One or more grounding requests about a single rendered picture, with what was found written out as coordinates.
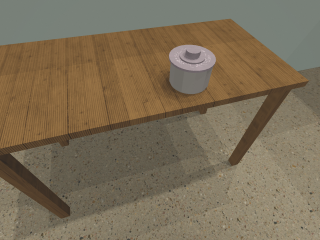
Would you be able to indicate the table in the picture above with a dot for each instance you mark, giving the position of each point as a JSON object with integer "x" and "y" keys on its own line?
{"x": 52, "y": 91}

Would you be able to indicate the lid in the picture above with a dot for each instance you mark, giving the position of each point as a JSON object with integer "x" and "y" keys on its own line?
{"x": 181, "y": 61}

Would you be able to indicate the pot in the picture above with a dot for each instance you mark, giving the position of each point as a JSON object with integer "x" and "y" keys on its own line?
{"x": 188, "y": 82}

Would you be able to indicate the knob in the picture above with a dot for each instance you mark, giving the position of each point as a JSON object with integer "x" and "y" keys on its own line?
{"x": 193, "y": 51}

